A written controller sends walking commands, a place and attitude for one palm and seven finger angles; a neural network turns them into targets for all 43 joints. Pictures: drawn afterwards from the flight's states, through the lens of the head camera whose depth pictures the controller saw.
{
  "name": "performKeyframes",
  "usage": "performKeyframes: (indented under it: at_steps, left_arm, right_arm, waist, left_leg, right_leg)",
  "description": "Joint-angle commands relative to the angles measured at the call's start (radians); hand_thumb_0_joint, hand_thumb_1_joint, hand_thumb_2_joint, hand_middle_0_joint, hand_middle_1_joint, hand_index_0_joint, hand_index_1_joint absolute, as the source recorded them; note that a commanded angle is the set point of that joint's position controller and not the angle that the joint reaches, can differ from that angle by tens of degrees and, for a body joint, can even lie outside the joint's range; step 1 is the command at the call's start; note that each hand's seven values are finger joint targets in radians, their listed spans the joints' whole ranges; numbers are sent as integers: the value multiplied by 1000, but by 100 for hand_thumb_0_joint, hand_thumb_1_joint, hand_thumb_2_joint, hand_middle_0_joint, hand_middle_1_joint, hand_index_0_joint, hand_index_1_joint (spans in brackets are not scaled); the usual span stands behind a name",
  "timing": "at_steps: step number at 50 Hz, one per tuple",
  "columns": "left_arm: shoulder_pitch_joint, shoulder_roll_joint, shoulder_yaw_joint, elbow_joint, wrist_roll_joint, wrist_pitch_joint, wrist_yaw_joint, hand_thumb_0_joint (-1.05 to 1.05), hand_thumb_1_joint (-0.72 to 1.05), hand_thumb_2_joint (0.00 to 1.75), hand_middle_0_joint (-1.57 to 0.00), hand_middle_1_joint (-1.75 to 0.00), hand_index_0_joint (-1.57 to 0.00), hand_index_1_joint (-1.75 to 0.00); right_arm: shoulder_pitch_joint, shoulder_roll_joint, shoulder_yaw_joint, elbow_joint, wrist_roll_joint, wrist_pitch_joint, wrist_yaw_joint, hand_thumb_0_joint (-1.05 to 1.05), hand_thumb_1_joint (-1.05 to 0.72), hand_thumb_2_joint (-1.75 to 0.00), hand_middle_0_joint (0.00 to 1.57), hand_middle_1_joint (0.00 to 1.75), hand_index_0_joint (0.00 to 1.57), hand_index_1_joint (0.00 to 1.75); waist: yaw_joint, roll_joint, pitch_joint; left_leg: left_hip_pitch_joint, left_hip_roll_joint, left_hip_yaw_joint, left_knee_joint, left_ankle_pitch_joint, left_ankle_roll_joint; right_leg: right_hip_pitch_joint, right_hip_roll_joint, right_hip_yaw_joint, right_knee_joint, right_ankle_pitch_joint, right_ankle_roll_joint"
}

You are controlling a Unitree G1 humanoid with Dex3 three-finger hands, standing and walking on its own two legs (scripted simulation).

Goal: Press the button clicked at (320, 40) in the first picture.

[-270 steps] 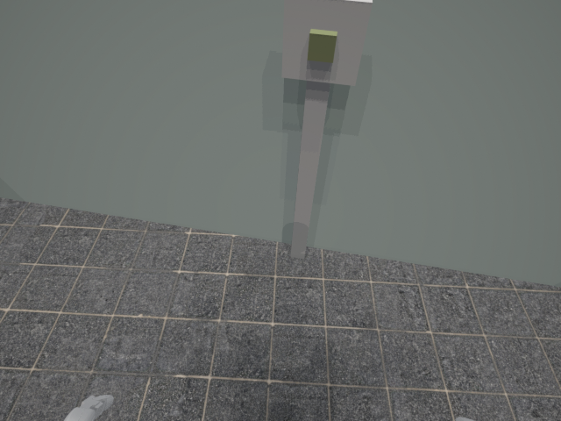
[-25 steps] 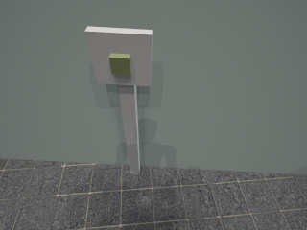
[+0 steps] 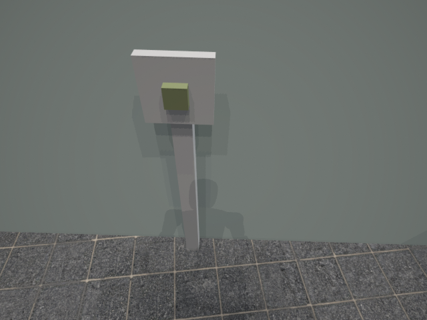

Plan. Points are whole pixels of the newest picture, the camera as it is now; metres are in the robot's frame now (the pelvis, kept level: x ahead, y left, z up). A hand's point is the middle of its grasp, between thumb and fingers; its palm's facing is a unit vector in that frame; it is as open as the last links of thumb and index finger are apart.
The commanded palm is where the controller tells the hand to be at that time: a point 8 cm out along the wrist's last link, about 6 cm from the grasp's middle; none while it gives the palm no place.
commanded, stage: shuffle to correct the standing spot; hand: left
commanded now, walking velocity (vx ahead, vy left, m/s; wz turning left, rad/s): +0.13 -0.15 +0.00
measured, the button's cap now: (176, 95) +0.56 +0.13 +0.14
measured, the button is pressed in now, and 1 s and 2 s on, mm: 0 0 0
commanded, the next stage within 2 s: come to a stop and stand still in 0.28 s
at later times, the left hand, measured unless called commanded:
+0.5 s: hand out of the picture -0.02 +0.08 -0.18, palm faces +0.10 -0.99 -0.14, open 7.4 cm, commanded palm none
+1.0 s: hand out of the picture +0.06 +0.13 -0.17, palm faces +0.02 -0.97 -0.24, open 7.3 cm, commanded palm none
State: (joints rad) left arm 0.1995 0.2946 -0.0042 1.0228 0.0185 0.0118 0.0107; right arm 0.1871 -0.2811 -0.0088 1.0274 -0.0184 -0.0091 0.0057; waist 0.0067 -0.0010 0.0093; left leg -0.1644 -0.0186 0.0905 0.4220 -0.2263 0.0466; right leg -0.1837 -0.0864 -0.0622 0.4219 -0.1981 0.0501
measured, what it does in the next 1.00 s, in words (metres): steps on the spot: left foot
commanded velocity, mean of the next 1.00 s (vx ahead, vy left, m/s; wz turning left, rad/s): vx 0.03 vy -0.05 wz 0.00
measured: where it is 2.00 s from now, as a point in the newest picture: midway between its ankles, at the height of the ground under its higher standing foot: outside the picture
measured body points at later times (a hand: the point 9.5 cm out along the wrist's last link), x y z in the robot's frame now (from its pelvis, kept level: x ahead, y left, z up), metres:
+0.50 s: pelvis +0.06 -0.06 +0.00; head +0.07 -0.05 +0.44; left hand -0.02 +0.14 -0.17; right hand +0.08 -0.30 -0.16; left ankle +0.06 +0.03 -0.72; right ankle +0.02 -0.15 -0.74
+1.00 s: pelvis +0.04 -0.05 +0.00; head +0.04 -0.06 +0.45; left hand +0.06 +0.19 -0.15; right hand +0.09 -0.29 -0.16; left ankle +0.11 +0.03 -0.74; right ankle +0.02 -0.15 -0.74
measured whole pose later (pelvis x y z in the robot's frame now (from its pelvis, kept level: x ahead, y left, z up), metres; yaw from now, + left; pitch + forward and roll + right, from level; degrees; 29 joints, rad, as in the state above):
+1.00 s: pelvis +0.04 -0.05 +0.00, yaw -1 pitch -1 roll +0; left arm 0.31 0.17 0.02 1.04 0.03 0.02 0.04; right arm 0.21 -0.18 -0.04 1.08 -0.02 0.02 -0.02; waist 0.00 0.02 -0.01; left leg -0.26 -0.01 0.15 0.40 -0.15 0.06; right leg -0.15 -0.01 -0.07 0.45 -0.29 -0.02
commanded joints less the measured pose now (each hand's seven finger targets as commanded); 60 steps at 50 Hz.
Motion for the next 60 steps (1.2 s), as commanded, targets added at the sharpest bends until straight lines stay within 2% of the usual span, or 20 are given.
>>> performKeyframes:
  at_steps: [1, 7, 12, 13, 15, 17, 19, 20, 23, 25, 26, 28, 29, 32, 40, 45, 49, 51, 55, 60]
  left_arm:
    - [54, 47, 10, -13, 2, -5, 7, 0, 90, 90, -20, -30, -20, -30]
    - [108, 25, 19, -8, 13, 5, -10, 0, 90, 90, -20, -30, -20, -30]
    - [195, 8, 34, 9, 9, -5, -13, 0, 90, 90, -20, -30, -20, -30]
    - [224, 11, 39, 17, 8, -8, -12, 0, 90, 90, -20, -30, -20, -30]
    - [297, 49, 54, 44, 8, -16, -1, 0, 90, 90, -20, -30, -20, -30]
    - [344, 27, 60, 56, 10, -22, 8, 0, 90, 90, -20, -30, -20, -30]
    - [324, 2, 62, 59, 11, -29, 14, 0, 90, 90, -20, -30, -20, -30]
    - [310, -15, 60, 53, 11, -31, 19, 0, 90, 90, -20, -30, -20, -30]
    - [276, -42, 46, 56, 9, -41, 33, 0, 90, 90, -20, -30, -20, -30]
    - [234, -60, 34, 53, 1, -42, 38, 0, 90, 90, -20, -30, -20, -30]
    - [219, -59, 29, 52, -7, -40, 39, 0, 90, 90, -20, -30, -20, -30]
    - [255, -101, 22, 53, -12, -31, 45, 0, 90, 90, -20, -30, -20, -30]
    - [273, -113, 23, 52, -7, -25, 52, 0, 90, 90, -20, -30, -20, -30]
    - [270, -101, 18, 52, -1, -11, 56, 0, 90, 90, -20, -30, -20, -30]
    - [225, -86, 27, 0, 5, -4, 45, 0, 90, 90, -20, -30, -20, -30]
    - [222, -93, 30, 5, 11, 1, 28, 0, 90, 90, -20, -30, -20, -30]
    - [262, -84, 32, 29, 13, 0, 20, 0, 90, 90, -20, -30, -20, -30]
    - [275, -74, 32, 37, 13, -5, 20, 0, 90, 90, -20, -30, -20, -30]
    - [236, -45, 30, 41, -4, -25, 24, 0, 90, 90, -20, -30, -20, -30]
    - [235, -79, 15, 60, -8, -31, 27, 0, 90, 90, -20, -30, -20, -30]
  right_arm:
    - [17, -104, -16, -22, -5, -1, -11, 0, -90, -90, 20, 30, 20, 30]
    - [63, -133, -38, 1, -7, 12, -26, 0, -90, -90, 20, 30, 20, 30]
    - [100, -84, -40, 16, -5, 4, -37, 0, -90, -90, 20, 30, 20, 30]
    - [98, -61, -37, 16, -3, 1, -38, 0, -90, -90, 20, 30, 20, 30]
    - [96, 3, -24, 11, -2, -1, -38, 0, -90, -90, 20, 30, 20, 30]
    - [37, 13, -28, -7, 0, -4, -39, 0, -90, -90, 20, 30, 20, 30]
    - [32, 36, -32, -2, 5, -10, -36, 0, -90, -90, 20, 30, 20, 30]
    - [32, 52, -29, 2, 5, -10, -32, 0, -90, -90, 20, 30, 20, 30]
    - [41, 103, -11, 12, 12, -9, -31, 0, -90, -90, 20, 30, 20, 30]
    - [93, 118, -5, 44, 19, -8, -35, 0, -90, -90, 20, 30, 20, 30]
    - [124, 101, -8, 59, 20, -8, -39, 0, -90, -90, 20, 30, 20, 30]
    - [138, 31, -22, 59, 17, -14, -50, 0, -90, -90, 20, 30, 20, 30]
    - [132, 16, -28, 54, 18, -8, -51, 0, -90, -90, 20, 30, 20, 30]
    - [76, 20, -27, 36, 19, -2, -54, 0, -90, -90, 20, 30, 20, 30]
    - [52, 6, -46, 5, 8, 5, -44, 0, -90, -90, 20, 30, 20, 30]
    - [34, 5, -45, 11, -3, 14, -32, 0, -90, -90, 20, 30, 20, 30]
    - [33, -4, -42, 20, -8, 24, -22, 0, -90, -90, 20, 30, 20, 30]
    - [41, 9, -37, 28, -8, 27, -19, 0, -90, -90, 20, 30, 20, 30]
    - [105, 64, -11, 55, -3, 18, -18, 0, -90, -90, 20, 30, 20, 30]
    - [167, 62, 2, 99, 4, 11, -26, 0, -90, -90, 20, 30, 20, 30]
  waist:
    - [-8, 27, 8]
    - [-11, 79, 115]
    - [3, 18, 98]
    - [12, -35, 90]
    - [30, -236, 60]
    - [58, -205, 57]
    - [37, -99, 42]
    - [29, -53, 42]
    - [6, -27, 35]
    - [-24, -33, 22]
    - [-40, -35, 13]
    - [-23, 28, -23]
    - [-14, 33, -15]
    - [-2, 113, 41]
    - [-5, 2, -47]
    - [3, 24, 15]
    - [15, 33, 65]
    - [18, -11, 96]
    - [-13, -123, 115]
    - [-25, -23, 134]
  left_leg:
    - [-66, 163, -178, -186, -191, -11]
    - [-87, 225, -228, -222, -325, 29]
    - [-124, 192, -138, -80, -190, 20]
    - [-156, 161, -95, -11, -176, 9]
    - [-290, 63, 46, 228, -222, -30]
    - [-388, 75, 6, 471, -342, -28]
    - [-415, 96, -6, 533, -321, -28]
    - [-399, 101, 0, 506, -302, -30]
    - [-276, 86, -4, 317, -189, -49]
    - [-97, 63, 2, 124, 11, -52]
    - [4, 67, -3, 27, 156, -49]
    - [117, 184, -92, 42, 562, 1]
    - [105, 215, -104, 60, 617, 23]
    - [60, 216, -134, 18, 653, 47]
    - [48, 209, -153, -43, 339, 35]
    - [-95, 216, -206, -200, -189, 20]
    - [-147, 182, -186, -256, -386, -8]
    - [-155, 148, -153, -203, -361, -13]
    - [-68, 83, -50, 11, -61, -26]
    - [-26, 119, -89, -37, -24, -22]
  right_leg:
    - [10, -8, 20, -17, -75, -45]
    - [-94, 32, -13, 45, -123, -57]
    - [-23, 7, 44, -4, -78, -82]
    - [12, -17, 89, -35, -75, -98]
    - [128, -134, 254, -144, -25, -171]
    - [169, -205, 326, -172, 171, -262]
    - [202, -200, 264, -135, 300, -297]
    - [196, -192, 234, -126, 347, -292]
    - [143, -169, 173, -83, 585, -254]
    - [64, -105, 103, -37, 596, -195]
    - [13, -79, 79, 1, 546, -156]
    - [-48, -24, 64, 23, 329, -77]
    - [-44, -14, 64, -5, 217, -63]
    - [-36, -7, 57, 8, 124, -50]
    - [-30, 1, 64, 6, 72, -60]
    - [-16, 24, 48, -12, -91, -69]
    - [-30, 41, 36, -52, -254, -80]
    - [-60, 16, 89, -115, -337, -93]
    - [-128, -87, 226, -241, -350, -139]
    - [-152, -35, 159, -178, -246, -116]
